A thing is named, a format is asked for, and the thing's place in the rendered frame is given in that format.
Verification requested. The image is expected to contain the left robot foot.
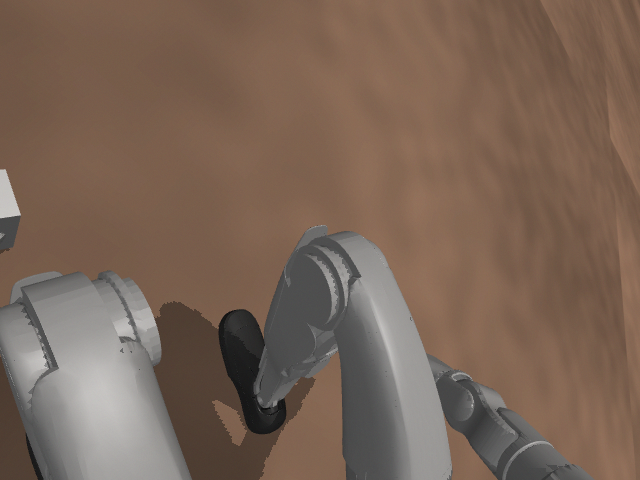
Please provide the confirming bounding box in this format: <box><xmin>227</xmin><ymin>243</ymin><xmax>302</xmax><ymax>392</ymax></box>
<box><xmin>26</xmin><ymin>434</ymin><xmax>44</xmax><ymax>480</ymax></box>

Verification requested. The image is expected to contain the right robot arm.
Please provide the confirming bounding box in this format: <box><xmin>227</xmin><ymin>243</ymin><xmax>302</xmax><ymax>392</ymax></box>
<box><xmin>436</xmin><ymin>370</ymin><xmax>594</xmax><ymax>480</ymax></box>

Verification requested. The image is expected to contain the carton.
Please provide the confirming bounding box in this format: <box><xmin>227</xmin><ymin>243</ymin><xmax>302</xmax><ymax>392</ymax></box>
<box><xmin>0</xmin><ymin>169</ymin><xmax>21</xmax><ymax>250</ymax></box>

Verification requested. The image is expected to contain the right robot hand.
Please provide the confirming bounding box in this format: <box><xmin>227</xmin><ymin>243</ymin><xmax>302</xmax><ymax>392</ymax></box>
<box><xmin>426</xmin><ymin>353</ymin><xmax>454</xmax><ymax>383</ymax></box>

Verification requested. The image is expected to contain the right robot foot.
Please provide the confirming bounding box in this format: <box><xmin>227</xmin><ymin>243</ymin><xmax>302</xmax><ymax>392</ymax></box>
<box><xmin>219</xmin><ymin>309</ymin><xmax>286</xmax><ymax>434</ymax></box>

